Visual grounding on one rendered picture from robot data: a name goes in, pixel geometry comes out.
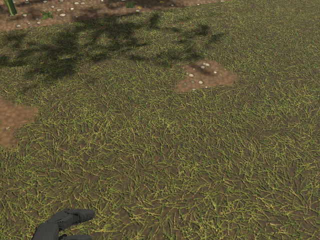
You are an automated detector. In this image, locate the left robot hand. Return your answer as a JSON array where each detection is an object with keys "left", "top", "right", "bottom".
[{"left": 31, "top": 208, "right": 95, "bottom": 240}]

